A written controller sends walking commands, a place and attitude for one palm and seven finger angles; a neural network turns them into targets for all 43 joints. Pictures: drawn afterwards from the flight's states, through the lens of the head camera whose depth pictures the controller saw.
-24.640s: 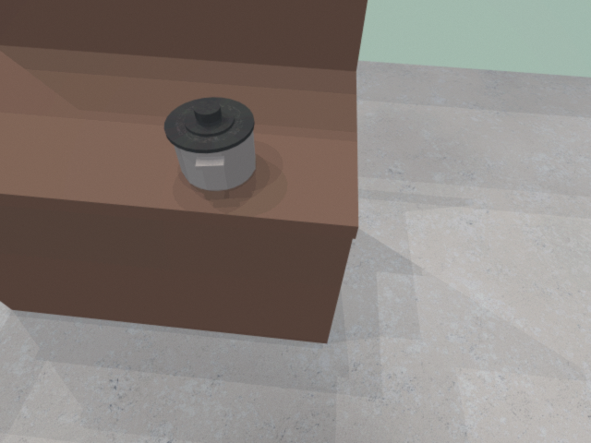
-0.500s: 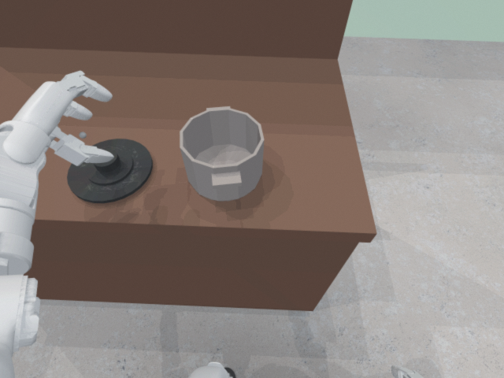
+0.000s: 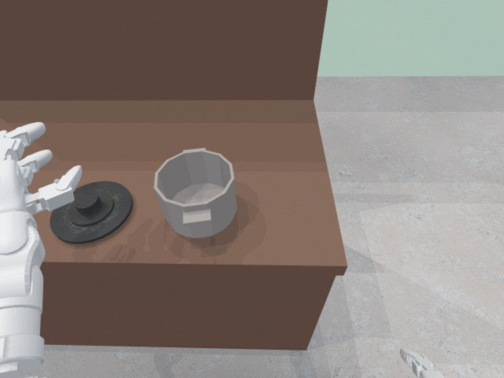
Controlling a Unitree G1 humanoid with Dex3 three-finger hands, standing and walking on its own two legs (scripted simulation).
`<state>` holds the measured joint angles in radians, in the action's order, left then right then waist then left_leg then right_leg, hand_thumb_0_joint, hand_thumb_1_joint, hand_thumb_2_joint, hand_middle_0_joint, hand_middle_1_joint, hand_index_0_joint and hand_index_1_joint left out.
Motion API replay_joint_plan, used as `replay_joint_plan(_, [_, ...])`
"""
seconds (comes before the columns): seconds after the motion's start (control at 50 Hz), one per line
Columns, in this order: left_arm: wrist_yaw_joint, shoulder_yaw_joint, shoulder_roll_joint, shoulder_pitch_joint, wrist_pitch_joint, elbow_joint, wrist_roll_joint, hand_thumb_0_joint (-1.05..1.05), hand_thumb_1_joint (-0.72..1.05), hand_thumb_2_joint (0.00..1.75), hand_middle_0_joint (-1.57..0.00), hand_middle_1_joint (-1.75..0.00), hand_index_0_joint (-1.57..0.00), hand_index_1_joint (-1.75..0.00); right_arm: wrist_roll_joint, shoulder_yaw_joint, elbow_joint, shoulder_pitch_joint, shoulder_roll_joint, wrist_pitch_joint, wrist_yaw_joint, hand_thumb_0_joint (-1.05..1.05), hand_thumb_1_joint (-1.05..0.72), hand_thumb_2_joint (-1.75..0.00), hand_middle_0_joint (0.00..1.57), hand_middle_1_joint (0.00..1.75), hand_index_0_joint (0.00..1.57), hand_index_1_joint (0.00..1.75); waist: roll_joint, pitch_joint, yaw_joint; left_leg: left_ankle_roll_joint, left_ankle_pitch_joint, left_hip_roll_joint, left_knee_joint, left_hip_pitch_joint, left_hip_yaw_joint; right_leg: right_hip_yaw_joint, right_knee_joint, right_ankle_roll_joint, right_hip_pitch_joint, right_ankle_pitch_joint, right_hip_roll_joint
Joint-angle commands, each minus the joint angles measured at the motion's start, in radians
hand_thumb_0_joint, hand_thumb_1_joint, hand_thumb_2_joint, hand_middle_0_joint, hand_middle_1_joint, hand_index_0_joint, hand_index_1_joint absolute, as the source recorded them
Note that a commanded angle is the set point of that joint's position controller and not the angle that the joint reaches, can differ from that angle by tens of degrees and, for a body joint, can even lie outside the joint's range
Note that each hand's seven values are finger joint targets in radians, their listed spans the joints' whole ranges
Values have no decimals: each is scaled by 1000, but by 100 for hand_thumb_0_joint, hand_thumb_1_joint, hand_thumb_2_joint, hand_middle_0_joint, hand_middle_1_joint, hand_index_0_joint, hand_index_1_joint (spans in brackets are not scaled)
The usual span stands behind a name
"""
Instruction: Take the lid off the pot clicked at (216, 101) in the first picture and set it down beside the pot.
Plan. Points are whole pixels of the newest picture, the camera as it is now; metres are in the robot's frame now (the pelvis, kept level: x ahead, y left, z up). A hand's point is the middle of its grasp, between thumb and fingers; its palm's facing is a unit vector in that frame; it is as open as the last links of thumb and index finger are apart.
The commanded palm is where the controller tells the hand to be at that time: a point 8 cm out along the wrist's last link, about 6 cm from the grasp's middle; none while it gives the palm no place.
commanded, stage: draw the hand back to the body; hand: left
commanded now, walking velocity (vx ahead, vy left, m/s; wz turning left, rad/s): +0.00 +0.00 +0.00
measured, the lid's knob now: (87, 202) +0.46 +0.40 -0.03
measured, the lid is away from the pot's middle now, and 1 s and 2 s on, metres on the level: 0.25 0.25 0.25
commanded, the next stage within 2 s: step back with the hand held close in 1.18 s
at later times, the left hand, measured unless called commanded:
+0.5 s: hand (59, 219) +0.27 +0.28 +0.16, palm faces +0.48 -0.82 -0.32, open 7.5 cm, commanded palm +0.22 +0.30 +0.18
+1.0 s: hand (39, 285) +0.19 +0.26 +0.16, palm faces +0.39 -0.83 -0.39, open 7.4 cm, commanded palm +0.13 +0.29 +0.18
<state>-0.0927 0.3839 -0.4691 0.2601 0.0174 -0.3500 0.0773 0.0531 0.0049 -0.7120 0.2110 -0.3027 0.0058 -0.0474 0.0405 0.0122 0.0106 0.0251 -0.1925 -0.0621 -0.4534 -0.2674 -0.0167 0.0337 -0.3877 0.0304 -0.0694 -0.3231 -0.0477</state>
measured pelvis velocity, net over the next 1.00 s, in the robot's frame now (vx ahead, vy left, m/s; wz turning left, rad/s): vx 0.00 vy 0.01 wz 0.01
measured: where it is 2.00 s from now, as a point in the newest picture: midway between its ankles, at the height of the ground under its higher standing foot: outside the picture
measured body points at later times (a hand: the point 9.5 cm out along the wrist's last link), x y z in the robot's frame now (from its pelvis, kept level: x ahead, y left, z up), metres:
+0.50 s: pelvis +0.02 -0.01 +0.00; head +0.02 -0.03 +0.45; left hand +0.24 +0.32 +0.18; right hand +0.22 -0.24 -0.09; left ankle +0.03 +0.15 -0.74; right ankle -0.08 -0.10 -0.74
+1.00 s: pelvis +0.00 +0.01 +0.00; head -0.01 -0.01 +0.45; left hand +0.16 +0.30 +0.18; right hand +0.20 -0.21 -0.09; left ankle +0.03 +0.15 -0.74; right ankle -0.08 -0.10 -0.74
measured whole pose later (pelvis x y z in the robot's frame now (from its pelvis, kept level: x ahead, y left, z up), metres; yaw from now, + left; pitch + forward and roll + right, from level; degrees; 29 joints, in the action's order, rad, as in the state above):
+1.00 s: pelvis +0.00 +0.01 +0.00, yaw +1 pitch -2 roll +0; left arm -0.08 0.30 -0.35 -0.50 0.08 0.45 0.09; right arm 0.01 0.00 -0.64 0.16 -0.23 0.08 -0.05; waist 0.06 0.00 0.06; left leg 0.02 -0.21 -0.05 -0.47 -0.22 -0.01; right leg 0.02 -0.37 0.02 0.00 -0.33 -0.03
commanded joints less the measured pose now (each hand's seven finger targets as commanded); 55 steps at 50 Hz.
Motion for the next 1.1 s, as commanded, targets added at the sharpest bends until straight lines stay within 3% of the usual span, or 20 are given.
replay_joint_plan(0.0, [-5, 90, -292, 260, 75, 359, 7, 0, 57, 78, -25, -53, -25, -53, 3, 36, 162, -138, -106, 61, -9, 0, -90, -90, 20, 30, 20, 30, 26, 254, 15, -78, 261, 70, -18, 284, -72, -17, 29, -45, -70, 627, 21])
replay_joint_plan(0.02, [-8, 95, -294, 240, 80, 412, 8, 0, 59, 79, -24, -51, -24, -51, 1, 36, 166, -144, -103, 69, -7, 0, -90, -90, 20, 30, 20, 30, 51, 272, 19, -78, 276, 70, -20, 303, -70, -15, 28, -46, -69, 636, 21])
replay_joint_plan(0.06, [-12, 90, -269, 176, 85, 432, 9, 0, 64, 80, -24, -48, -24, -48, -2, 38, 165, -150, -100, 80, -6, 0, -90, -90, 20, 30, 20, 30, 72, 245, 18, -78, 283, 67, -23, 309, -74, -21, 34, -39, -89, 610, 15])
replay_joint_plan(0.12, [-15, 116, -262, 93, 74, 390, 15, 0, 70, 83, -23, -44, -23, -44, -5, 40, 158, -151, -100, 78, -10, 0, -90, -90, 20, 30, 20, 30, -26, 188, 23, -79, 242, 65, -13, 268, -76, -23, 40, -49, -95, 598, 17])
replay_joint_plan(0.16, [-12, 126, -260, 58, 84, 416, 16, 0, 75, 84, -22, -41, -22, -41, -6, 45, 163, -156, -99, 78, -13, 0, -90, -90, 20, 30, 20, 30, -39, 198, 26, -79, 253, 66, -15, 267, -79, -26, 31, -48, -80, 618, 20])
replay_joint_plan(0.22, [-3, 113, -225, -16, 91, 539, 20, 0, 81, 87, -21, -36, -21, -36, -9, 40, 183, -174, -83, 87, -7, 0, -90, -90, 20, 30, 20, 30, 3, 236, 39, -81, 299, 66, -23, 303, -83, -18, 21, -54, -55, 703, 30])
replay_joint_plan(0.26, [0, 83, -183, -59, 93, 549, 23, 0, 86, 88, -21, -33, -21, -33, -11, 40, 183, -177, -79, 93, -5, 0, -90, -90, 20, 30, 20, 30, -15, 210, 33, -81, 306, 64, -28, 297, -86, -26, 20, -52, -73, 705, 27])
replay_joint_plan(0.3, [-1, 100, -191, -76, 83, 549, 24, 0, 90, 90, -20, -30, -20, -30, -12, 40, 179, -179, -77, 89, -6, 0, -90, -90, 20, 30, 20, 30, -33, 180, 32, -80, 294, 61, -26, 286, -84, -25, 23, -55, -83, 701, 28])
replay_joint_plan(0.36, [-3, 114, -193, -113, 90, 603, 24, 0, 90, 90, -20, -30, -20, -30, -16, 41, 187, -182, -73, 93, -9, 0, -90, -90, 20, 30, 20, 30, -13, 181, 39, -79, 299, 60, -21, 296, -82, -33, 25, -44, -84, 652, 23])
replay_joint_plan(0.44, [3, 74, -146, -185, 99, 743, 25, 0, 90, 90, -20, -30, -20, -30, -19, 34, 210, -196, -57, 104, -7, 0, -90, -90, 20, 30, 20, 30, 33, 195, 43, -78, 333, 60, -19, 330, -77, -42, 26, -34, -76, 625, 22])
replay_joint_plan(0.58, [4, 92, -129, -376, 87, 768, 28, 0, 90, 90, -20, -30, -20, -30, -26, 34, 214, -197, -50, 96, -8, 0, -90, -90, 20, 30, 20, 30, -34, 151, 53, -78, 309, 52, -15, 306, -72, -47, 37, -35, -81, 605, 24])
replay_joint_plan(0.66, [5, 48, -98, -407, 104, 880, 23, 0, 90, 90, -20, -30, -20, -30, -27, 29, 225, -203, -40, 109, -7, 0, -90, -90, 20, 30, 20, 30, 50, 139, 46, -74, 282, 50, -13, 326, -63, -52, 55, -26, -112, 514, 22])
replay_joint_plan(0.72, [2, 65, -103, -486, 105, 904, 25, 0, 90, 90, -20, -30, -20, -30, -32, 27, 226, -199, -38, 112, -8, 0, -90, -90, 20, 30, 20, 30, 7, 115, 53, -72, 259, 47, -6, 305, -55, -57, 62, -25, -108, 490, 21])
replay_joint_plan(0.84, [6, 37, -62, -611, 125, 988, 24, 0, 90, 90, -20, -30, -20, -30, -33, 26, 238, -202, -28, 125, -8, 0, -90, -90, 20, 30, 20, 30, 24, 96, 50, -67, 217, 42, -6, 296, -49, -62, 74, -21, -130, 418, 24])
replay_joint_plan(0.88, [7, 19, -46, -637, 124, 981, 23, 0, 90, 90, -20, -30, -20, -30, -34, 24, 237, -204, -28, 125, -11, 0, -90, -90, 20, 30, 20, 30, 2, 59, 47, -65, 173, 39, 1, 283, -43, -65, 87, -22, -155, 357, 23])
replay_joint_plan(0.94, [2, 43, -70, -697, 137, 1039, 21, 0, 90, 90, -20, -30, -20, -30, -37, 25, 243, -204, -26, 138, -14, 0, -90, -90, 20, 30, 20, 30, 17, 61, 53, -66, 149, 39, -1, 279, -39, -64, 96, -19, -156, 328, 26])
replay_joint_plan(1.0, [4, 31, -51, -774, 141, 1071, 18, 0, 90, 90, -20, -30, -20, -30, -41, 25, 244, -202, -22, 143, -14, 0, -90, -90, 20, 30, 20, 30, 7, 68, 58, -66, 157, 37, -4, 275, -34, -66, 91, -18, -150, 332, 26])
replay_joint_plan(1.04, [0, 36, -66, -725, 145, 1105, 16, 0, 90, 90, -20, -30, -20, -30, -39, 24, 243, -201, -24, 148, -16, 0, -90, -90, 20, 30, 20, 30, 30, 60, 50, -63, 139, 38, -4, 275, -33, -64, 94, -15, -161, 310, 27])
replay_joint_plan(1.08, [-5, 22, -44, -711, 141, 1042, 16, 0, 90, 90, -20, -30, -20, -30, -41, 22, 230, -201, -23, 149, -23, 0, -90, -90, 20, 30, 20, 30, 8, 14, 44, -61, 97, 36, -1, 259, -30, -65, 107, -18, -188, 259, 27])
